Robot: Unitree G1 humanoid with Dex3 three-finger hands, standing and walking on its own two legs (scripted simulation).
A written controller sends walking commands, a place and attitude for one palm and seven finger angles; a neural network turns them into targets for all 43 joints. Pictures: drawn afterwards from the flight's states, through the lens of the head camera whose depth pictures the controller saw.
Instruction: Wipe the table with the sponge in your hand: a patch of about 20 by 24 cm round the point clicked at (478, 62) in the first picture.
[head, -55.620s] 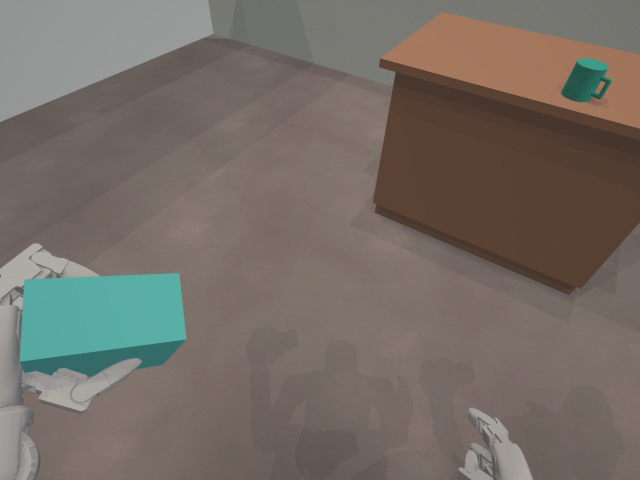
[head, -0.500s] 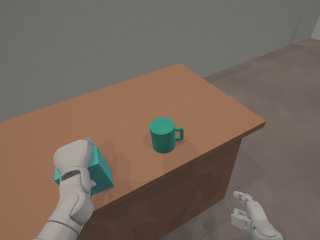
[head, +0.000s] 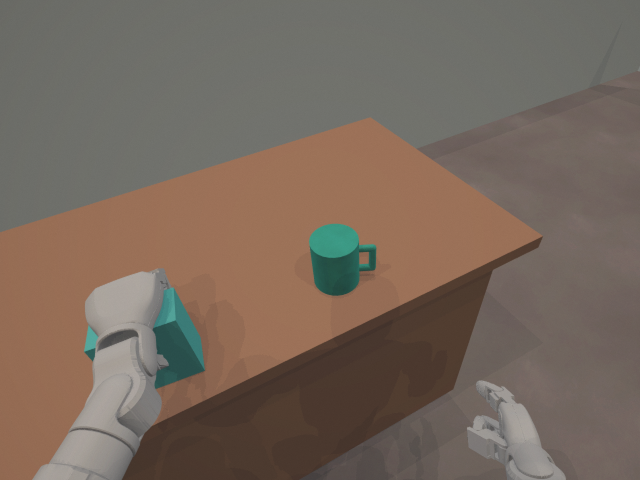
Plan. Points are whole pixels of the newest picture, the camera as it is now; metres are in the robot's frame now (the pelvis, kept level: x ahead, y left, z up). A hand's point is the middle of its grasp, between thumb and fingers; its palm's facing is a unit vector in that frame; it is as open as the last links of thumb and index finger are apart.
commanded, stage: wipe forward along the middle lane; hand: left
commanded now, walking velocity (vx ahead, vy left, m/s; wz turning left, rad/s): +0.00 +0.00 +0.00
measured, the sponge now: (155, 351) +0.28 +0.28 +0.01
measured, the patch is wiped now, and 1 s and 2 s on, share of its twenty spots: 1.00 1.00 1.00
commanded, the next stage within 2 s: slide back across to the first lane in 1.34 s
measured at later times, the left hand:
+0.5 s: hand (140, 296) +0.33 +0.31 +0.06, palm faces -0.06 -0.01 -1.00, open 10.1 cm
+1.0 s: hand (140, 267) +0.39 +0.34 +0.06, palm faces -0.10 +0.00 -1.00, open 10.1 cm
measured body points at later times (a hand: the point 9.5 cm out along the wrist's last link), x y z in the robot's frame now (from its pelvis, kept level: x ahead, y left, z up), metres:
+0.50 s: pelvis -0.02 +0.01 -0.01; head -0.02 -0.03 +0.44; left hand +0.33 +0.31 +0.11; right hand +0.14 -0.24 -0.13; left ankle -0.01 +0.14 -0.74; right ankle +0.01 -0.03 -0.74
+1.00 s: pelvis +0.00 +0.03 -0.01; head +0.03 +0.01 +0.44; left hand +0.39 +0.33 +0.11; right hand +0.13 -0.22 -0.14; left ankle -0.01 +0.14 -0.74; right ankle +0.01 -0.03 -0.74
